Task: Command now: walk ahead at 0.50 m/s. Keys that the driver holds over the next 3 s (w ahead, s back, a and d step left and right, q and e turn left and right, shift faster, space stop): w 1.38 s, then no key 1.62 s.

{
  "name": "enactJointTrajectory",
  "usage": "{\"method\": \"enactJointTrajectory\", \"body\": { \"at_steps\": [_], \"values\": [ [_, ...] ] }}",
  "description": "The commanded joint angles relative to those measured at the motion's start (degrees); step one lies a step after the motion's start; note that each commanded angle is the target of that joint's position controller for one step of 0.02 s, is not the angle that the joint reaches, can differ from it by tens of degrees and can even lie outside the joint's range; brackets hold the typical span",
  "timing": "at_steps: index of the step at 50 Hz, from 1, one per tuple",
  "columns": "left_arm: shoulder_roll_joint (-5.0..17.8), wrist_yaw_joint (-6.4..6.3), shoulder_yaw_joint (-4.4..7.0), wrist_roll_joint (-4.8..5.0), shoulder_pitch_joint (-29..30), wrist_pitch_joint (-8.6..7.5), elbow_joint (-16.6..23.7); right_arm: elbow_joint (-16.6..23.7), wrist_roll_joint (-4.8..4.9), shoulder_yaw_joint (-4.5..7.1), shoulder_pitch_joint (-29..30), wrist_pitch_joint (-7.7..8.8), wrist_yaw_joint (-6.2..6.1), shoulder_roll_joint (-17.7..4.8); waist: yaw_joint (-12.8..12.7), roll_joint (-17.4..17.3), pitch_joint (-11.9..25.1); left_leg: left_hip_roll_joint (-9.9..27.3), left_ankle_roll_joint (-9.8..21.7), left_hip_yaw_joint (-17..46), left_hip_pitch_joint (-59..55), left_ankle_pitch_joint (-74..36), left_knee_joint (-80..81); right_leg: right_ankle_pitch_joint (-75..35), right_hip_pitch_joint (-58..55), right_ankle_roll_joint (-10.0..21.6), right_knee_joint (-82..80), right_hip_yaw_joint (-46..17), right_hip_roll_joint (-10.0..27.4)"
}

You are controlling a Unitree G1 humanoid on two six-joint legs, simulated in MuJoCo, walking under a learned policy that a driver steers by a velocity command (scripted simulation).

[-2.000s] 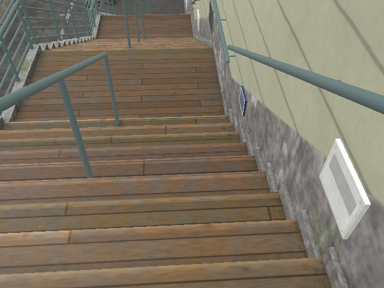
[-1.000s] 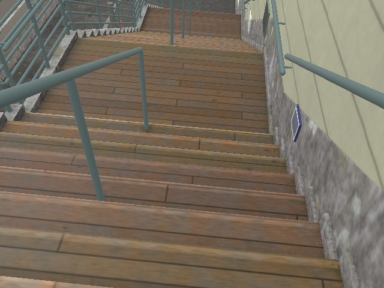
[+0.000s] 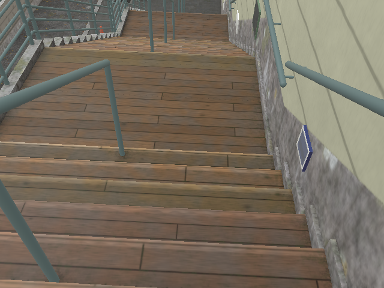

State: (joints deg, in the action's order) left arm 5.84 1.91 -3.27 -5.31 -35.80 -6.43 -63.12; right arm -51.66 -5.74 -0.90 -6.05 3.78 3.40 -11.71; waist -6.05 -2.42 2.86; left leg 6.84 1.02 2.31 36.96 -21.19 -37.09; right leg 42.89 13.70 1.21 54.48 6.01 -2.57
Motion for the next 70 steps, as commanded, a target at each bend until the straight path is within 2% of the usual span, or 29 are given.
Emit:
{"method": "enactJointTrajectory", "body": {
  "at_steps": [1, 4, 5, 6, 9, 12, 14, 17, 20, 24, 29, 31, 33, 35, 38, 40, 43, 46, 50, 54, 55, 57, 58, 59, 61, 64, 66, 69, 70],
  "values": [
    [9.97, -1.76, 2.08, 1.49, -3.11, 0.41, 1.19, 3.97, 0.11, -0.05, 8.31, -0.14, -0.02, -3.72, -1.41, 3.03, -12.04, 0.91, -0.53, 0.53, -1.86, 10.01, 14.61, -25.66, 0.89, 11.39, -8.3, -19.19, 16.59],
    [14.36, 0.67, 3.98, 0.05, -0.17, 3.53, 0.64, -4.55, 2.37, 2.13, -11.22, 1.8, -0.3, -6.99, 6.22, -1.7, -6.86, -1.74, 2.06, -5.18, -31.41, -0.49, 24.61, -31.11, 4.54, 8.07, 10.35, -13.96, 11.69],
    [10.7, 3.76, 3.56, -2.53, -3.8, 3.66, -1.58, -9.21, 1.63, 5.38, -29.9, 2.33, -0.19, -13.31, 13.84, -4.79, 1.33, 0.84, 7.92, -5.78, -57.81, -13.28, 13.1, -32.89, 19.95, 3.31, 28.1, -8.54, 6.11],
    [1.92, 5.36, 2.55, 0.16, -12.53, 3.08, -1.54, -10.06, 1.51, 6.91, -37.63, 1.38, 0.91, -19.89, 11.74, -16.52, 18.85, 13.3, 21.68, 4.62, -80.68, -42.84, -4.73, 6.56, 32.72, -0.78, 58.34, -4.22, -0.03],
    [11.03, 3.04, 4.57, 4.22, 15.21, 0.75, 11.28, -11.22, 1.16, 5.94, -33.36, 0.01, 1.38, -12.37, 15.74, 1.18, 1.21, 19.68, 21.97, 21.82, -58.35, 14.59, 11.44, -3.61, 60.36, 0.88, 61.34, -7.34, 5.58],
    [2.08, 0.63, 2.54, -1.04, 13.91, 0.75, 9.61, -5.67, -0.92, -0.04, -14.68, 2.06, -1.28, 3.91, 3.31, 4.37, -10.26, 7.89, 15.01, 6.72, -13.59, 21.43, 17.56, -36.73, 35.36, 7.1, 22.28, -14.85, 14.41],
    [4.53, 2.07, 3.77, -1.25, 15.91, 1.8, 7.98, -6.64, 2.65, 0.09, -18.33, 3.77, -2.06, 0.49, 6.01, 0.16, -8.62, 4.58, 17.04, 2.77, -7.29, 26.25, 19.83, -49.18, 25.18, 5.35, 7.11, -7.65, 10.46],
    [5.35, 3.27, 3.21, -1.07, 13.26, 1.66, 8.39, -8.48, -0.72, 0.53, -23.8, 3.64, -0.82, -3.62, 4.66, 1.23, -5.49, 5.71, 17.66, 5.48, -5.99, 16.69, 9.43, -51.06, 23.47, 2.27, 10.65, -7.37, 8.78],
    [7.14, 1.82, 2.14, -0.92, 27.95, 1.78, 11.87, -12.4, 1.11, -1.72, -34.47, 4.19, -3.44, 2.85, 12.9, 5.12, -7.45, 6.86, 15.74, 11.22, -29.25, 31.64, 0.85, -73.07, 45.61, -0.34, -17.42, -14.54, 13.06],
    [9.34, 2.23, 2.18, -1.01, 31.0, 2.93, 14.39, -9.28, -0.5, -2.06, -27.23, 3.03, -1.02, 0.08, 9.04, -0.28, -8.77, 1.1, 12.61, 4.82, 5.19, 46.92, 2.06, -70.01, 6.72, 1.06, -12.98, -4.32, 7.48],
    [9.81, 1.91, 1.9, 0.1, 39.66, 2.75, 16.25, -12.48, 1.72, 0.7, -34.47, 0.77, -3.47, -5.61, 15.66, 0.73, -11.73, 5.98, 12.1, 13.32, -27.89, 31.71, -9.85, -51.36, 15.4, 1.28, -39.78, -6.22, 8.65],
    [15.27, 1.4, 5.67, 1.53, 11.41, 0.73, 6.42, -13.11, -1.36, 1.01, -32.18, -0.93, 0.54, -5.61, 3.62, 5.35, -3.35, -0.93, 6.83, 3.54, -14.72, 26.05, -35.26, -70.02, -20.22, 3.79, -40.94, -1.23, 7.66],
    [25.23, 2.69, 9.26, -0.92, -7.41, 2.03, 2.51, -11.76, 2.69, 0.83, -40.28, 0.79, 3.73, 2.66, 2.08, 18.05, 18.9, -8.11, -0.5, -2.79, 13.63, 69.26, -78.34, -108.05, -57.03, 20.46, -13.34, -14.35, 23.44],
    [20.61, 2.98, 9.25, 0.2, -3.93, 2.56, 2.4, -2.82, 4.05, 1.92, -20.06, 1.26, 2.47, -3.37, -1.89, 8.14, 4.81, -4.35, 0.51, -3.42, 34.48, 62.33, -82.66, -59.17, -41.31, 22.59, -26.95, -25.28, 27.78],
    [1.86, 1.25, 1.88, 0.03, 16.29, 0.48, 8.05, -2.21, 0.67, 1.38, -16.41, 2.4, -0.67, 0.6, 11.07, -0.09, -7.15, 4.53, 7.3, 5.18, 12.76, 29.76, -44.38, -45.15, 3.83, 13.46, -33.17, -13.56, 18.53],
    [3.48, -0.96, 1.68, 2.86, 15.08, -1.28, 7.24, -4.68, -0.55, 2.26, -16.85, 1.28, 0.37, 1.26, 8.88, 2.87, -8.47, 2.88, 6.92, 0.4, 3.18, 17.66, -28.69, -40.9, 16.11, 14.92, -36.61, -8.64, 14.02],
    [7.0, -0.16, 2.11, 0.04, 6.35, -1.3, 3.43, -3.75, 0.04, 2.24, -17.27, 1.34, 1.24, 1.07, 9.18, 5.66, -4.24, 0.28, 3.09, -1.6, 0.5, 15.46, -30.87, -49.67, 17.55, 16.87, -26.02, -12.38, 14.17],
    [0.13, -2.67, 0.14, 1.7, -5.51, -1.8, -1.82, -0.85, -0.02, 1.33, -3.41, 1.22, 0.24, -0.95, 0.29, 0.92, -6.57, 4.69, 0.04, 5.85, 27.41, -4.37, -5.35, -35.32, -7.77, 15.01, -15.93, -19.52, 15.87],
    [4.15, -0.03, -0.05, 0.11, 6.45, -0.53, 2.58, 1.73, -0.36, 1.01, -2.15, 0.29, 0.33, -2.5, 6.64, 5.07, -6.97, -1.57, 1.21, -4.55, -18.03, -5.0, -9.98, -21.39, 33.63, 12.14, -17.48, -12.83, 9.43],
    [8.09, -1.85, 1.76, 1.63, -5.22, 0.52, -1.94, 5.33, 1.43, 0.52, 10.05, -0.42, -0.1, -4.62, -1.77, 2.93, -12.3, -0.04, 0.84, -1.26, -1.16, 16.01, 14.94, -31.89, -1.29, 12.36, -6.41, -21.55, 15.02],
    [8.28, -1.91, 2.35, 0.78, -6.36, 1.51, -2.78, 3.29, 2.3, 0.79, 7.38, 0.12, -0.2, -4.64, -1.71, 2.14, -10.82, 0.01, 1.39, -1.77, -6.95, 12.91, 20.67, -34.12, -3.98, 11.11, -1.32, -20.07, 13.4],
    [9.46, 3.44, 2.99, -2.69, -4.37, 2.79, -3.99, -7.74, 2.5, 5.16, -29.72, 2.79, -0.73, -11.8, 13.78, -3.78, 1.16, 0.34, 7.6, -6.38, -54.99, -10.86, 14.52, -39.8, 19.77, 5.98, 30.08, -11.34, 6.56],
    [1.41, 5.34, 2.42, 0.41, -12.34, 2.34, -4.27, -9.62, 2.08, 6.56, -38.36, 2.16, 0.39, -17.56, 12.45, -16.76, 17.09, 12.35, 21.26, 3.09, -78.62, -42.49, -4.17, 5.84, 35.9, 0.79, 61.44, -5.17, -1.39],
    [5.14, 6.35, 2.77, 2.12, -0.87, 1.69, 3.09, -10.39, 0.34, 7.31, -40.1, 1.11, 0.81, -17.58, 17.44, -10.32, 17.94, 16.87, 23.97, 15.68, -82.44, -29.12, 0.79, 6.46, 50.91, 0.78, 67.99, -6.88, -0.98],
    [8.56, 4.04, 4.28, 4.38, 13.23, 1.25, 9.26, -10.46, -0.41, 5.97, -32.86, -0.67, 1.13, -10.82, 15.11, 2.36, 0.98, 18.41, 21.16, 16.95, -56.97, 10.37, 10.69, -4.82, 59.91, 2.35, 60.62, -6.83, 4.79],
    [-0.07, 0.86, 2.48, -0.94, 11.61, 0.86, 7.9, -5.18, -0.29, 0.7, -14.82, 2.0, -1.28, 4.48, 2.95, 4.05, -10.62, 7.09, 15.06, 5.23, -11.45, 22.2, 18.14, -39.33, 36.17, 7.68, 24.51, -13.73, 13.75],
    [2.49, 2.1, 3.64, -0.85, 15.44, 1.44, 6.94, -6.27, 2.23, 0.53, -18.02, 3.71, -1.88, 1.45, 5.99, 1.44, -8.3, 3.63, 16.47, 0.73, -5.67, 24.71, 18.9, -52.95, 25.09, 5.87, 6.78, -7.02, 9.88],
    [3.52, 3.3, 2.78, -0.97, 16.42, 1.55, 8.55, -10.65, -0.62, 0.08, -26.87, 3.91, -1.69, 0.1, 6.46, 1.97, -5.81, 7.12, 17.2, 8.28, -16.36, 16.92, 8.64, -59.18, 35.93, 1.78, 5.58, -13.81, 12.01],
    [5.75, 2.81, 3.21, -1.07, 22.29, 1.43, 10.39, -10.9, 1.27, -0.14, -30.69, 4.43, -2.59, 0.87, 9.76, 2.64, -5.97, 7.3, 16.1, 9.38, -28.21, 15.83, 5.64, -62.72, 45.9, 0.37, -4.2, -13.43, 11.95]
  ]
}}
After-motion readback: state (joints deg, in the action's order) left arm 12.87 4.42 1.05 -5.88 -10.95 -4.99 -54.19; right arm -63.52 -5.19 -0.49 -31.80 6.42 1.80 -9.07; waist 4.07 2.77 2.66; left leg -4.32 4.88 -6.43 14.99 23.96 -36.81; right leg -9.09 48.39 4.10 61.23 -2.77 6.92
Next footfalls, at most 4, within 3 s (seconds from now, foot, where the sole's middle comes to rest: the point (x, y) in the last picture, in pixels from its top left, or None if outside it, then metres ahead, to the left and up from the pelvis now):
0.10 left None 0.19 0.14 -0.86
0.62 right None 0.49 -0.10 -1.03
1.14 left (182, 266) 0.79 0.13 -1.20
1.64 right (225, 233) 1.08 -0.07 -1.36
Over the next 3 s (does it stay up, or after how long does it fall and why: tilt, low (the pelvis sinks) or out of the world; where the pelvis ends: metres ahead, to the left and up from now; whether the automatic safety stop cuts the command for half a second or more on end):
stays up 1.06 0.05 -0.60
